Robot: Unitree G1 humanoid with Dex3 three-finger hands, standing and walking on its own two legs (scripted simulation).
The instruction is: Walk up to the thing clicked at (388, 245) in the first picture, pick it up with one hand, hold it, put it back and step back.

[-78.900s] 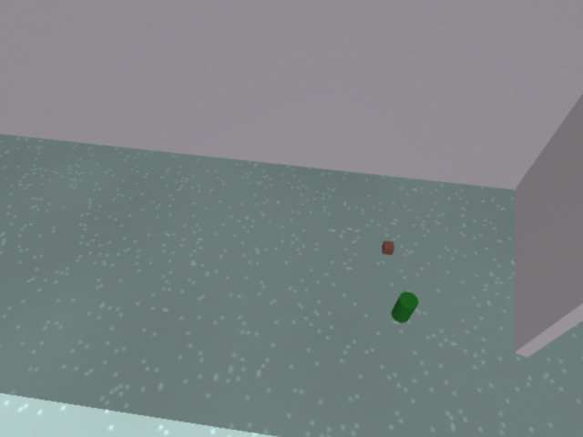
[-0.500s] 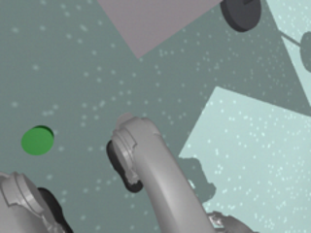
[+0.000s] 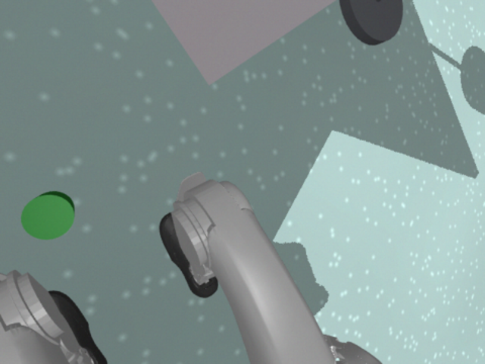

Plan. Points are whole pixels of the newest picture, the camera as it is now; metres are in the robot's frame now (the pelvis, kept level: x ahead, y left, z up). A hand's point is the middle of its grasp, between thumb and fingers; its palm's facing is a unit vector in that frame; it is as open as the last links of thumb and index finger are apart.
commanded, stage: approach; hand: left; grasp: from above
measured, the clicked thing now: out of the picture +0.58 +0.30 -0.34
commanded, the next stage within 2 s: close in in 0.10 s
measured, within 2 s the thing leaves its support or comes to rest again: neither
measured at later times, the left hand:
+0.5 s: hand out of the picture +0.53 +0.28 -0.18, palm faces -0.09 -0.44 -0.89, open 14.3 cm
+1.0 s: hand out of the picture +0.54 +0.28 -0.21, palm faces -0.05 -0.44 -0.90, open 14.4 cm
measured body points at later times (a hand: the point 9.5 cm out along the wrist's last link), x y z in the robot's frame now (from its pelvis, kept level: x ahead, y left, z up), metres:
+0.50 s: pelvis +0.00 +0.00 +0.00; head +0.31 +0.06 +0.32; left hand +0.54 +0.30 -0.13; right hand -0.03 -0.26 -0.07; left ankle +0.06 +0.14 -0.32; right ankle +0.12 -0.12 -0.32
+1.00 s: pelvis +0.00 +0.00 +0.00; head +0.33 +0.07 +0.30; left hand +0.54 +0.30 -0.16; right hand -0.03 -0.27 -0.05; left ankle +0.06 +0.14 -0.32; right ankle +0.12 -0.12 -0.32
